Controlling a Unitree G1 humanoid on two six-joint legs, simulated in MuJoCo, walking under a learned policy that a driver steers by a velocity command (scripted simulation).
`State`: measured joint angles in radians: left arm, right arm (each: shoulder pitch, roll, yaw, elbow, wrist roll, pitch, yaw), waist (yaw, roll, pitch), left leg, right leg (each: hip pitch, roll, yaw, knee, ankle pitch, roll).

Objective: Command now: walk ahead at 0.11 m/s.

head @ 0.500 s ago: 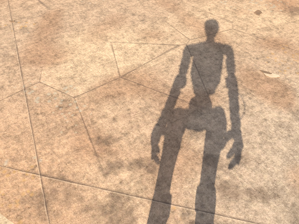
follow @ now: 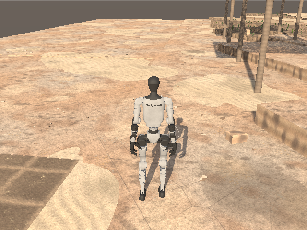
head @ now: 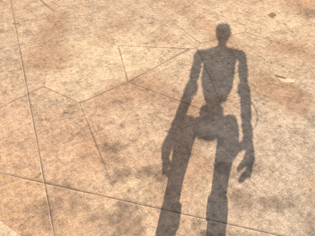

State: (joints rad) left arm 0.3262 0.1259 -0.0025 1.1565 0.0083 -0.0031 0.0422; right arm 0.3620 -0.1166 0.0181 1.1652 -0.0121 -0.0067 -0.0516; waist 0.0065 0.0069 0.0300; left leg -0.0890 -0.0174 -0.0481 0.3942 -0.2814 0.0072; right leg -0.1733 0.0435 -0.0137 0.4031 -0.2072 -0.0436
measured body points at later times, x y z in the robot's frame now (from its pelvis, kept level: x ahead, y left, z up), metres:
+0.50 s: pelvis +0.13 +0.03 +0.00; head +0.15 +0.04 +0.45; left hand +0.24 +0.26 -0.15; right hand -0.01 -0.18 -0.14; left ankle -0.01 +0.11 -0.74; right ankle +0.21 -0.08 -0.69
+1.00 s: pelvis +0.40 +0.00 +0.00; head +0.43 +0.00 +0.45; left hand +0.32 +0.23 -0.14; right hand +0.53 -0.22 -0.14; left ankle +0.55 +0.15 -0.68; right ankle +0.34 -0.05 -0.74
